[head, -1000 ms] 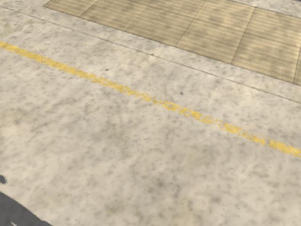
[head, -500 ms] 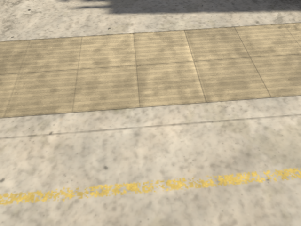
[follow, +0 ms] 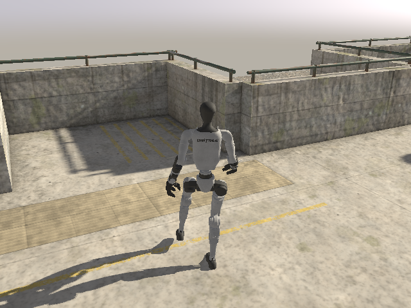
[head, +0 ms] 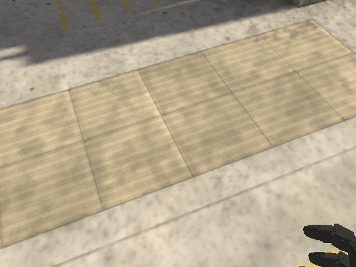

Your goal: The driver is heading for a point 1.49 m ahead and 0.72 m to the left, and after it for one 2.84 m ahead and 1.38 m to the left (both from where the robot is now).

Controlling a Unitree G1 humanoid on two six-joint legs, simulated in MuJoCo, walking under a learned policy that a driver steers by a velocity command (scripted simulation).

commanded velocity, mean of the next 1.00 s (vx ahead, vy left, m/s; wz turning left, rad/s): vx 0.16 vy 0.00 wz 0.68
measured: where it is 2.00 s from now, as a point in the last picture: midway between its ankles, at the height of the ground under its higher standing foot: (171, 255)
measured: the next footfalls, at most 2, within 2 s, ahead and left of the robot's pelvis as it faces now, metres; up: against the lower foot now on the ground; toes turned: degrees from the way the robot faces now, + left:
left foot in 0.14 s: +0.38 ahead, +0.14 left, +0.00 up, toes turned +1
right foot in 0.66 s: +0.48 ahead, -0.02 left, +0.00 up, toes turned +39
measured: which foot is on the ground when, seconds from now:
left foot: up 0.00-0.12, down 0.14-0.68, up 0.70-1.00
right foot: down 0.00-0.16, up 0.18-0.64, down 0.66-1.00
